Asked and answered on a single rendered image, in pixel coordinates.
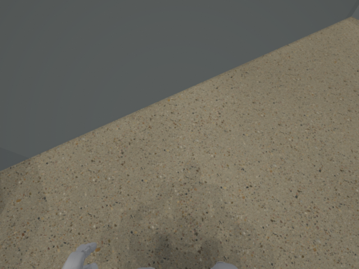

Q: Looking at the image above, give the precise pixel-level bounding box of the left robot hand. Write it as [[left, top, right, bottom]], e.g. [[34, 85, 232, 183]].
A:
[[62, 242, 98, 269]]

